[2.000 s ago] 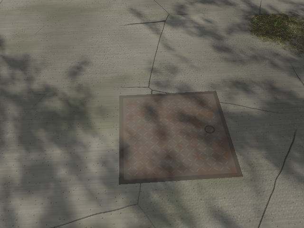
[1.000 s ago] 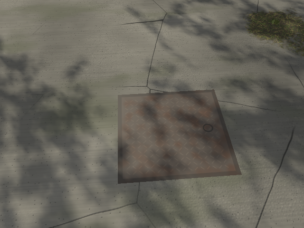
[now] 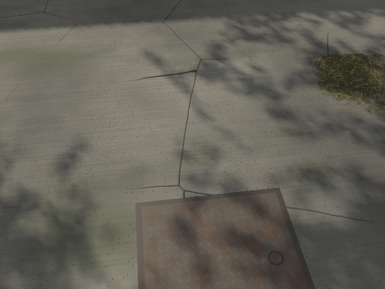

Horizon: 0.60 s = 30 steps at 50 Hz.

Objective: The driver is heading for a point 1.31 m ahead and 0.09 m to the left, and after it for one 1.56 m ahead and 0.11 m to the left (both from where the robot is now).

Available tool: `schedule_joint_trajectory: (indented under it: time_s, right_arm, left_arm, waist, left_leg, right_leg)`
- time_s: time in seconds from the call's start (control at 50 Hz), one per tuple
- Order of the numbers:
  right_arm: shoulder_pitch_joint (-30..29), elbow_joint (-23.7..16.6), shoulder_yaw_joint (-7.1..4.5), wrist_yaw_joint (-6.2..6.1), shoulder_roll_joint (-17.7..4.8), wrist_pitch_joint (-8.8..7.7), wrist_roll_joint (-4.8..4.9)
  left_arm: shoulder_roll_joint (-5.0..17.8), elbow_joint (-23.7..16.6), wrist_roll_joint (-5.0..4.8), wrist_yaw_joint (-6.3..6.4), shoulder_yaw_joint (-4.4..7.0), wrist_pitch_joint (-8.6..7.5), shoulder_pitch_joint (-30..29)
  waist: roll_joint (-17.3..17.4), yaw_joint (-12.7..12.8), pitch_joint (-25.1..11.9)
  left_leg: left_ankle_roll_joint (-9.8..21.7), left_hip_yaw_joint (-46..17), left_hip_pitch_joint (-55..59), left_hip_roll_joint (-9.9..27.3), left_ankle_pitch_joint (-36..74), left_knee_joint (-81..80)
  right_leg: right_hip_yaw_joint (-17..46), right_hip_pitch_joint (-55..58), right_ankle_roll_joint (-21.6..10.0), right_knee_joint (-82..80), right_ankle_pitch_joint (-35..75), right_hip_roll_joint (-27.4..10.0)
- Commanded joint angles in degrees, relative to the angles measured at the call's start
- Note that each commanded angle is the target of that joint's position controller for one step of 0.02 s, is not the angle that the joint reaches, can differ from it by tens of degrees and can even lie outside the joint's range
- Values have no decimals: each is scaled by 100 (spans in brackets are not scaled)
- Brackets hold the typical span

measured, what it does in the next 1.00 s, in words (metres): walks ahead: right foot, then left foot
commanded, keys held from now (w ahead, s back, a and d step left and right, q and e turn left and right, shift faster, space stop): w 1.00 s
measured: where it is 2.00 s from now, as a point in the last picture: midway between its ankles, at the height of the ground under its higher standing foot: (189, 160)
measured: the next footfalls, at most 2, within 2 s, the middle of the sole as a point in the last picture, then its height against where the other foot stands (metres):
right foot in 0.24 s outside the picture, level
left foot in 0.80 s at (167, 254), level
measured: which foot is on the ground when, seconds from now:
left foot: down 0.00-0.24, up 0.26-0.78, down 0.80-1.00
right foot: up 0.00-0.22, down 0.24-0.82, up 0.84-1.00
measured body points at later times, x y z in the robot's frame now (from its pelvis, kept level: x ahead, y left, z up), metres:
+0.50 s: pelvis +0.29 -0.08 +0.00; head +0.31 -0.09 +0.45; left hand +0.32 +0.19 -0.13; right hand +0.41 -0.34 -0.13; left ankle +0.36 +0.10 -0.67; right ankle +0.29 -0.16 -0.75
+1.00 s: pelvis +0.58 +0.00 +0.00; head +0.60 +0.01 +0.44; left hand +0.67 +0.27 -0.14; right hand +0.64 -0.27 -0.13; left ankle +0.61 +0.08 -0.75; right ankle +0.58 -0.16 -0.66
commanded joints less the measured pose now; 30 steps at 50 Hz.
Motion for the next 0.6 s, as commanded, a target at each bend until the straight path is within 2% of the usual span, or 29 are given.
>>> schedule_joint_trajectory:
  time_s: [0.02, 0.1, 0.16, 0.18, 0.2, 0.22, 0.24, 0.26, 0.28, 0.3, 0.32, 0.34, 0.36, 0.38, 0.42, 0.46, 0.52, 0.6]
  right_arm:
    - [-109, -331, -146, -106, -883, -59, 52]
    - [376, -147, -167, -125, -940, 15, 108]
    - [509, -56, -216, -149, -998, 113, 123]
    - [464, -58, -237, -157, -1037, 143, 126]
    - [357, -87, -255, -161, -1090, 169, 123]
    - [206, -127, -253, -160, -1099, 199, 122]
    - [145, -190, -190, -156, -946, 215, 88]
    - [334, -350, -83, -151, -668, 190, 4]
    - [906, -308, 108, -87, -3, 39, 46]
    - [458, -320, -46, -61, -676, -89, 197]
    - [-72, -489, -106, -47, -913, -172, 287]
    - [-349, -535, -116, -91, -881, -189, 250]
    - [-460, -544, -163, -122, -836, -146, 170]
    - [-324, -525, -175, -119, -722, -65, 153]
    - [-189, -498, -162, -133, -489, 73, 141]
    - [-519, -627, -178, -153, -499, 135, 98]
    - [-1160, -844, -185, -137, -481, 127, 49]
    - [-1966, -1054, -118, -58, -361, 76, 91]
  left_arm:
    - [169, -308, 3, -58, 17, -63, -317]
    - [146, -532, -58, -179, -50, -95, -1032]
    - [238, -715, -80, -292, -55, -151, -1276]
    - [313, -723, -86, -316, -34, -169, -1175]
    - [432, -678, -88, -324, 16, -186, -913]
    - [605, -522, -78, -314, 114, -198, -327]
    - [919, -200, -62, -274, 271, -197, 726]
    - [1401, 3, 37, -217, 396, -172, 1760]
    - [1550, 97, 42, -269, 395, -157, 1938]
    - [990, 51, -11, -269, 237, -166, 1720]
    - [758, -65, -24, -247, 163, -170, 1201]
    - [652, -164, 18, -252, 119, -168, 734]
    - [486, -196, 68, -274, 72, -175, 493]
    - [356, -162, 116, -290, 28, -185, 431]
    - [393, -48, 82, -289, 39, -211, 572]
    - [585, 35, 75, -225, 85, -221, 737]
    - [644, 131, 57, -124, 92, -165, 999]
    - [702, 252, 0, -72, 92, -127, 1350]
  waist:
    - [453, 116, 413]
    - [450, -136, 565]
    - [507, -106, 596]
    - [570, -9, 521]
    - [669, 168, 346]
    - [720, 517, -21]
    - [636, 962, -682]
    - [-165, 1143, -1611]
    - [-1547, 802, -2241]
    - [-969, 937, -1823]
    - [-675, 851, -1043]
    - [-140, 662, -671]
    - [-23, 498, -355]
    - [-143, 317, -307]
    - [-177, 197, -175]
    - [-93, 201, 34]
    - [-58, 339, 202]
    - [-104, 593, 378]
  left_leg:
    - [751, -851, -430, 1487, 755, -832]
    - [715, -769, 235, 1653, 750, -636]
    - [645, -846, 877, 1940, 1119, -253]
    - [590, -856, 999, 1997, 1451, -83]
    - [522, -810, 1042, 1985, 2230, 220]
    - [414, -640, 973, 1822, 3265, 904]
    - [238, -394, 448, 1493, 3497, 2119]
    - [-34, -82, -1119, 1007, 1750, 4161]
    - [-266, -554, -3005, 44, -2262, 5733]
    - [-147, -1147, -3646, 400, -2290, 6346]
    - [-59, -977, -3895, 698, -1751, 6322]
    - [-59, -836, -3641, 985, -1201, 6039]
    - [-83, -800, -3385, 1154, -900, 5716]
    - [-87, -835, -3051, 1282, -702, 5531]
    - [-150, -763, -2895, 1346, -578, 5195]
    - [-263, -718, -3226, 1391, -185, 4736]
    - [-388, -662, -3607, 1366, 708, 3726]
    - [-385, -402, -3297, 1103, 1569, 2421]
  right_leg:
    - [-125, 154, 62, -1036, 903, 99]
    - [-246, 131, 51, -1796, 876, 284]
    - [-230, 65, -117, -2122, 301, 360]
    - [-267, 279, -193, -2212, 74, 422]
    - [-380, 751, -283, -2268, -130, 563]
    - [-566, 1621, -412, -2366, -162, 776]
    - [-513, 3121, -617, -2277, -38, 762]
    - [1164, 5093, -1124, -2255, -293, -526]
    - [3790, 6477, -1866, -3110, -1189, -1501]
    - [3670, 6227, -1596, -3341, -1599, -1278]
    - [2727, 5420, -1338, -3417, -1159, -1102]
    - [2103, 4565, -1216, -3578, -570, -899]
    - [1633, 3894, -1160, -3766, -108, -694]
    - [1338, 3526, -1129, -3941, 45, -562]
    - [986, 3192, -1208, -4205, 266, -452]
    - [755, 3118, -1256, -4382, 490, -446]
    - [449, 3285, -1159, -4479, 639, -347]
    - [65, 3389, -980, -4546, 444, -171]
Velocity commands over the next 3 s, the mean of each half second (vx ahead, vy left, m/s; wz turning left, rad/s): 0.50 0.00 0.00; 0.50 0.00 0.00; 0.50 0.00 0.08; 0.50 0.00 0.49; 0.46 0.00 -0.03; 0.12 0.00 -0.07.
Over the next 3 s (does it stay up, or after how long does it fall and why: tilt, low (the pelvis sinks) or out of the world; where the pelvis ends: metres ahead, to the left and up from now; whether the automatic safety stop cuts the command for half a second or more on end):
stays up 1.54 0.15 -0.01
